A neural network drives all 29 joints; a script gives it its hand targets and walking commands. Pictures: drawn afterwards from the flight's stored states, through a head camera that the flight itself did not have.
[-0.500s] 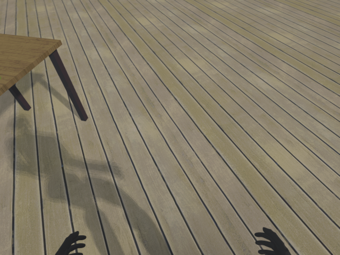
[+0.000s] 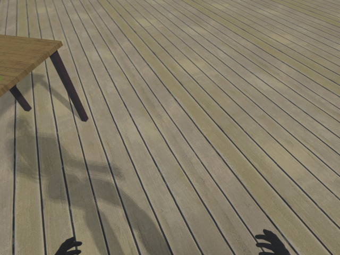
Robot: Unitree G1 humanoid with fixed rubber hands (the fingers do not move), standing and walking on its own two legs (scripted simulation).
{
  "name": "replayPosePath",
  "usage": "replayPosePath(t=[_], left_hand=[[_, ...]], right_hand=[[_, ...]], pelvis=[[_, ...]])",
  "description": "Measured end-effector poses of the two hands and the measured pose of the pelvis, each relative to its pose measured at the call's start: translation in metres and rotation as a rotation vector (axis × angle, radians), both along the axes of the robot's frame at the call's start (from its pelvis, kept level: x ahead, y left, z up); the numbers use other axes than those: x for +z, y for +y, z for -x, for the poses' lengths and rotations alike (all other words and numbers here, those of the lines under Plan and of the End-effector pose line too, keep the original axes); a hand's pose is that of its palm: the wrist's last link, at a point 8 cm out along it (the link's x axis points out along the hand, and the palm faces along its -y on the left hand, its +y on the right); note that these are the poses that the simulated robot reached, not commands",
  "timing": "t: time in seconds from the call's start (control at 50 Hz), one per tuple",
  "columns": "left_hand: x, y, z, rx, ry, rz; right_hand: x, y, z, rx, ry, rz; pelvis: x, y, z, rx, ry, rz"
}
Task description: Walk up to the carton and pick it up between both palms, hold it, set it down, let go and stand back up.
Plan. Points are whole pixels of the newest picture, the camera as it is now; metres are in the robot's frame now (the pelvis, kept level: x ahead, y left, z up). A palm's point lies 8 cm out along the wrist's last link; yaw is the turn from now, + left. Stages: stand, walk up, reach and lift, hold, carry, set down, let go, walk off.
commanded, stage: stand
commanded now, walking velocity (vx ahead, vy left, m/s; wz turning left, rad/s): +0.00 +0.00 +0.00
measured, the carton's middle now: out of the picture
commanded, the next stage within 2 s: none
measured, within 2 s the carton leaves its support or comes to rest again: neither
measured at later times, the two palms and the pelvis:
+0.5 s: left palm out of the picture +0.08 +0.29 -0.09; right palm out of the picture +0.09 -0.24 -0.11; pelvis -0.02 +0.00 +0.00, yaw +0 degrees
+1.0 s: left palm out of the picture +0.05 +0.29 -0.10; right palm out of the picture +0.06 -0.24 -0.12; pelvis -0.03 +0.00 +0.00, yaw +0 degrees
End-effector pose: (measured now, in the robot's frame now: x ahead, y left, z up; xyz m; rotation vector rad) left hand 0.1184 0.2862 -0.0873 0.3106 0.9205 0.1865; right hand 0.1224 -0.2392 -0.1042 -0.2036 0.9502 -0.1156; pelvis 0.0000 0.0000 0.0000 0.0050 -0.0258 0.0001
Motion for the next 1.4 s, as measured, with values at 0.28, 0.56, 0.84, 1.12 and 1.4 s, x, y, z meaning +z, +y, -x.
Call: replayPosePath(t=[0.28, 0.56, 0.84, 1.12, 1.4], left_hand=[[-0.002, 0.001, 0.017, 0.006, 0.014, 0.002], [-0.008, 0.001, 0.039, 0.013, 0.048, 0.006], [-0.013, 0.002, 0.057, 0.016, 0.100, 0.014], [-0.014, 0.003, 0.068, 0.019, 0.139, 0.011], [-0.014, 0.004, 0.076, 0.011, 0.151, 0.025]], right_hand=[[-0.004, -0.001, 0.016, -0.007, 0.019, 0.000], [-0.009, -0.002, 0.037, -0.018, 0.050, -0.001], [-0.012, -0.004, 0.056, -0.029, 0.102, 0.006], [-0.011, -0.004, 0.062, -0.032, 0.127, 0.006], [-0.008, 0.000, 0.071, -0.036, 0.144, 0.010]], pelvis=[[0.000, 0.000, 0.011, 0.000, -0.016, 0.000], [0.000, 0.001, 0.023, 0.000, -0.033, 0.001], [0.002, 0.002, 0.030, 0.000, -0.034, 0.003], [0.006, 0.003, 0.034, 0.000, -0.025, 0.005], [0.009, 0.007, 0.040, 0.000, -0.023, 0.010]])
